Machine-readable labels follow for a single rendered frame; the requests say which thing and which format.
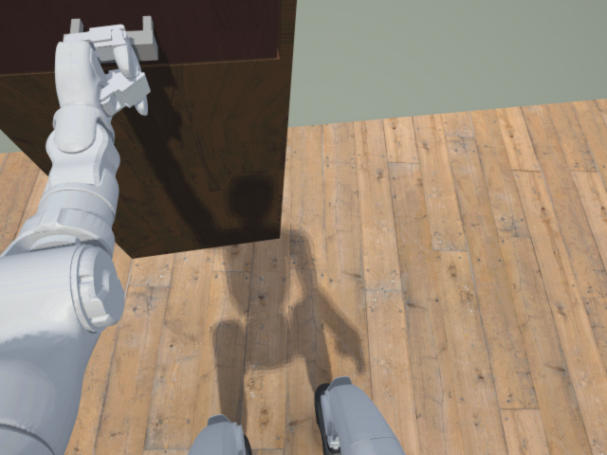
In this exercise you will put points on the left robot thigh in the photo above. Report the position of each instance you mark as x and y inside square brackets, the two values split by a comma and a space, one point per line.
[219, 439]

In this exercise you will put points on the cabinet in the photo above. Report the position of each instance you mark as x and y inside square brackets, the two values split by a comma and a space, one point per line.
[205, 168]

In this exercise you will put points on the left robot hand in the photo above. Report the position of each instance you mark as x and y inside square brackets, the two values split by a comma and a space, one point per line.
[80, 79]

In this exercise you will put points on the robot left forearm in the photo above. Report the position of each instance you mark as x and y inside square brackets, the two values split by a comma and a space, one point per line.
[80, 199]

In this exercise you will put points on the robot left upper arm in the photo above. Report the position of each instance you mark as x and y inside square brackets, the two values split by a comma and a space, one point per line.
[54, 304]

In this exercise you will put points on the handle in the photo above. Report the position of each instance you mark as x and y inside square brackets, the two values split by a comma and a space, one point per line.
[142, 41]

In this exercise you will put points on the drawer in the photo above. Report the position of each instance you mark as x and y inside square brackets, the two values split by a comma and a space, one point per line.
[185, 30]

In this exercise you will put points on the right robot shin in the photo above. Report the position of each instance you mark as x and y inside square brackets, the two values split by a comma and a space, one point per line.
[341, 380]

